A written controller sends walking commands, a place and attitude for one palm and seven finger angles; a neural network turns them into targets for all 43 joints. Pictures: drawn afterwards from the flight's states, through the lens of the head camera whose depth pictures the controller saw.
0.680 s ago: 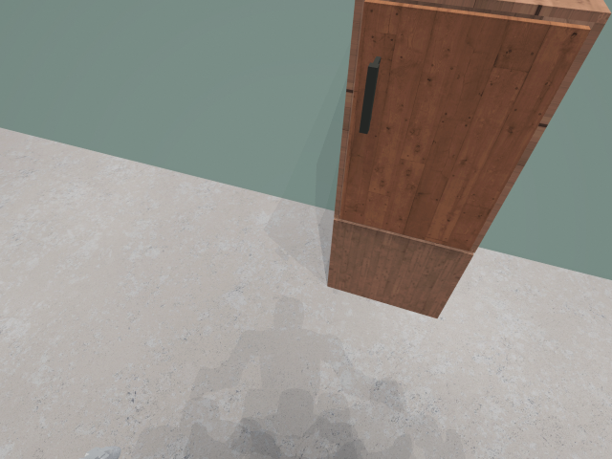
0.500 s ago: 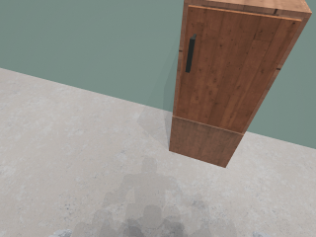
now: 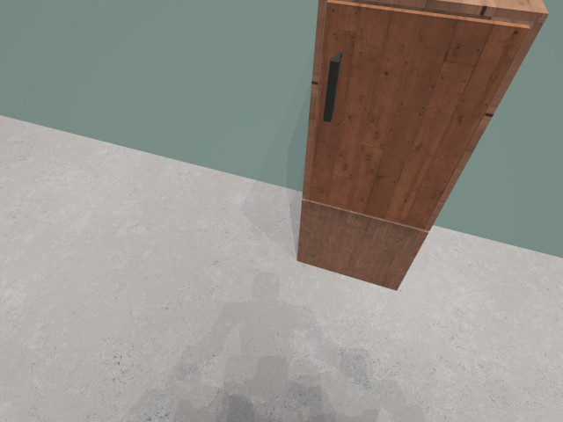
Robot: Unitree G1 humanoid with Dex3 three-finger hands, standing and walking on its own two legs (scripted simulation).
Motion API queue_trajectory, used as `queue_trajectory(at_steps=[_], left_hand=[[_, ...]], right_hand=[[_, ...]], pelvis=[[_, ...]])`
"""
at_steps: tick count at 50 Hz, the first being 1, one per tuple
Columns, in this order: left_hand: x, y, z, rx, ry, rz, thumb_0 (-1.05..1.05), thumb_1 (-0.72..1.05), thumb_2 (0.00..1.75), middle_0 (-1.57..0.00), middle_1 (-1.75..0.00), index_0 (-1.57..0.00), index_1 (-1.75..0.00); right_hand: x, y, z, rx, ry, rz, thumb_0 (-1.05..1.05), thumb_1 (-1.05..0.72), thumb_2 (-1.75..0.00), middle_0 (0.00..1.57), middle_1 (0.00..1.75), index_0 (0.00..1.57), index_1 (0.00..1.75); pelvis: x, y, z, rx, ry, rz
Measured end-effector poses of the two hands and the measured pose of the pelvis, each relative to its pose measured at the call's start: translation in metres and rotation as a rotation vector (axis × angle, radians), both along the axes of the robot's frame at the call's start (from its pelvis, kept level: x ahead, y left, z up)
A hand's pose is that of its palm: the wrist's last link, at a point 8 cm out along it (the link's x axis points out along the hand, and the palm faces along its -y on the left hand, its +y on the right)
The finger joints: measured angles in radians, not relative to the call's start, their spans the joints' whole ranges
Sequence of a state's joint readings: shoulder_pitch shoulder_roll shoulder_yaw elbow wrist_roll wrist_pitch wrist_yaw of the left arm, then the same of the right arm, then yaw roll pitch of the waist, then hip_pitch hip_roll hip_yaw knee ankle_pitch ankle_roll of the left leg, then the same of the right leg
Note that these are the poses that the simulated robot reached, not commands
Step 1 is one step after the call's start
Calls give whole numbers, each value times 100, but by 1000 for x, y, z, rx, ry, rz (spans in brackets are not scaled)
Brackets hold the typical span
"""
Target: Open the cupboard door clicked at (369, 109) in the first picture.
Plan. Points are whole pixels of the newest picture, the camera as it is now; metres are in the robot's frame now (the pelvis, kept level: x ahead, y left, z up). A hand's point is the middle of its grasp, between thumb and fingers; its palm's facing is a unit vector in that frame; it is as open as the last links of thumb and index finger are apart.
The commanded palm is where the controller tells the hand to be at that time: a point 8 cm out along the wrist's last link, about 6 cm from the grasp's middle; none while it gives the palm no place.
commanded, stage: stand and wait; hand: left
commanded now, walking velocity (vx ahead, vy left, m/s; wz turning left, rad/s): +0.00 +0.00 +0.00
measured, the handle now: (333, 87) +0.81 -0.07 +0.07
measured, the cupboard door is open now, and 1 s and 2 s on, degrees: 0 0 0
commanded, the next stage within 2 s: look at it before walking up in 0.14 s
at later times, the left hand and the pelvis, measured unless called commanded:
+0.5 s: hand out of the picture +0.08 +0.24 -0.15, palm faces -0.03 -0.94 -0.33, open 7.4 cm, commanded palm none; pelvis +0.00 +0.00 +0.00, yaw +0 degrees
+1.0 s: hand out of the picture +0.06 +0.24 -0.16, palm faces -0.03 -0.94 -0.33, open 7.4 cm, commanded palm none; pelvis +0.00 +0.00 +0.00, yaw -2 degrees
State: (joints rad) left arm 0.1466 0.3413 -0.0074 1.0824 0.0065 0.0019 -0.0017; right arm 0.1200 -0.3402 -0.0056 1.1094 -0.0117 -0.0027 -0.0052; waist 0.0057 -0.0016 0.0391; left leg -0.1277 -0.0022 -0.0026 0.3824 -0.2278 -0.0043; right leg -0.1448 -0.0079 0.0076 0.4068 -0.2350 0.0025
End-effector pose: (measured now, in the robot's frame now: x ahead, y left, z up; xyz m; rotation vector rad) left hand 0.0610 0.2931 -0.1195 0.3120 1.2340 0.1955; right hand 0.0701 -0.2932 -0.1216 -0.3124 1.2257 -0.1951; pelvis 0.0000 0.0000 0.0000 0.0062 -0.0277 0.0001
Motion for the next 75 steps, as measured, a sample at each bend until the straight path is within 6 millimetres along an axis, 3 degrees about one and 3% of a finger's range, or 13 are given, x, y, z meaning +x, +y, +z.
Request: queue_trajectory(at_steps=[19, 39, 52, 57, 65, 75], left_hand=[[11, -7, 3, -8, -43, -20, 0, 90, 90, -20, -30, -20, -30], [-4, -4, 0, -10, 2, -4, 0, 90, 90, -20, -30, -20, -30], [-3, -8, -4, -11, 23, -13, 0, 90, 90, -20, -30, -20, -30], [-4, -25, -16, -49, 51, -44, 0, 90, 90, -20, -30, -20, -30], [-2, -53, -31, -114, 55, -96, 0, 90, 90, -20, -30, -20, -30], [16, -57, -35, -128, 25, -144, 0, 90, 90, -20, -30, -20, -30]], right_hand=[[1, 1, 2, 11, -28, -2, 1, -91, -90, 20, 30, 20, 30], [-4, 1, 2, 3, -3, 0, 1, -91, -90, 20, 30, 20, 30], [-3, 7, -2, 13, -28, -31, 1, -91, -90, 20, 30, 20, 30], [-19, 22, -12, 51, -31, -84, 1, -91, -90, 20, 30, 20, 30], [-64, 42, -29, 99, 25, -177, 1, -91, -90, 20, 30, 20, 30], [-112, 57, -35, 105, 70, -272, 1, -91, -90, 20, 30, 20, 30]], pelvis=[[-4, -3, 1, 0, -3, -5], [-4, -1, 2, -1, 1, -4], [-5, 0, -1, -1, 9, -44], [-9, 0, -6, 2, 16, -83], [-17, 2, -15, 4, 29, -121], [-24, 11, -20, 14, 38, -166]])
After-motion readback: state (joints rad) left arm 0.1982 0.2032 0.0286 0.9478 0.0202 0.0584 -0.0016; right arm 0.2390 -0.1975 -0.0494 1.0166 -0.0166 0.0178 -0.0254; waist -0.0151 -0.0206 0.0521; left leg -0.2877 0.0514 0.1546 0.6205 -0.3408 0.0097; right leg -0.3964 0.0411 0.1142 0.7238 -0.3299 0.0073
